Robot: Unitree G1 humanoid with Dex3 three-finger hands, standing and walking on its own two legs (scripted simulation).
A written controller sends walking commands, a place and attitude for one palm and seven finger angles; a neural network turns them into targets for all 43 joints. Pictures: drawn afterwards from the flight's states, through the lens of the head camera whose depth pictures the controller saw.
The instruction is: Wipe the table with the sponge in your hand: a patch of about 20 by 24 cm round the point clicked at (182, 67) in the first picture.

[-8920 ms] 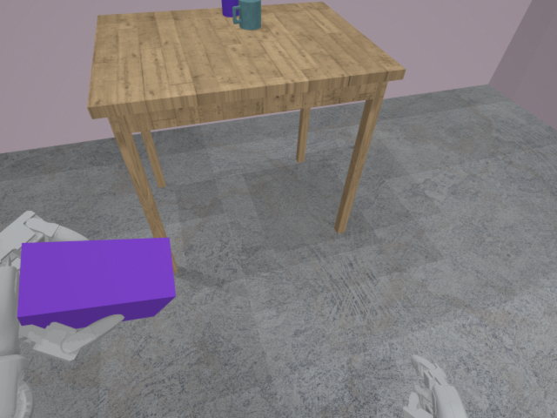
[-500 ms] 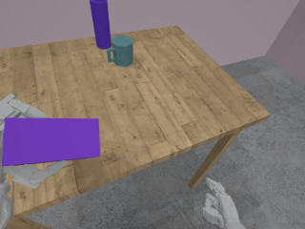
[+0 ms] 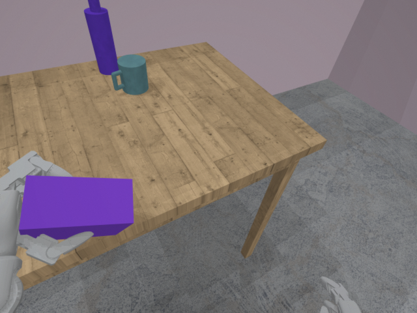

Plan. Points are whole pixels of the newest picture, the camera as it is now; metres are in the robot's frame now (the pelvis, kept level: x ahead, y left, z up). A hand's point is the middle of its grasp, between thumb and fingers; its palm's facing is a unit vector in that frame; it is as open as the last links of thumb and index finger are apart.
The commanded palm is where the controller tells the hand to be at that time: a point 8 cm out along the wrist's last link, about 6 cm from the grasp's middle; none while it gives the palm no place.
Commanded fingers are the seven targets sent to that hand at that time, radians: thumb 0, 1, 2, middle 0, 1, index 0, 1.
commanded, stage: come to a stop and stand still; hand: left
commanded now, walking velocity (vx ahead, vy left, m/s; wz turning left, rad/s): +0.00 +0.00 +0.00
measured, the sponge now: (94, 209) +0.24 +0.19 +0.13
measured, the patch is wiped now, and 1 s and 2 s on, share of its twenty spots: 0.00 0.00 0.00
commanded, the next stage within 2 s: look again from close up in 0.88 s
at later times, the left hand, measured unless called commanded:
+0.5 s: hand (24, 178) +0.26 +0.29 +0.17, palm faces +0.38 -0.85 -0.37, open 10.5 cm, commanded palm +0.19 +0.33 +0.19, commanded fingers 0.00 0.10 1.30 -1.20 -1.60 -1.20 -1.60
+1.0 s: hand (30, 171) +0.27 +0.28 +0.17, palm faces +0.35 -0.85 -0.39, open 10.5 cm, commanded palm +0.21 +0.32 +0.19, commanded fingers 0.00 0.10 1.30 -1.20 -1.60 -1.20 -1.60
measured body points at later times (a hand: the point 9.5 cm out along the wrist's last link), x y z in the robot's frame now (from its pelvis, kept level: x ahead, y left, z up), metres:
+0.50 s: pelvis +0.03 +0.05 +0.01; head +0.06 +0.06 +0.46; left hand +0.23 +0.33 +0.19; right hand +0.22 -0.15 -0.07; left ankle +0.09 +0.14 -0.73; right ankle +0.03 -0.08 -0.73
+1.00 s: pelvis +0.05 +0.04 +0.01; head +0.07 +0.05 +0.46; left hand +0.24 +0.33 +0.20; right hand +0.23 -0.19 -0.06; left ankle +0.09 +0.14 -0.73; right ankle +0.03 -0.08 -0.73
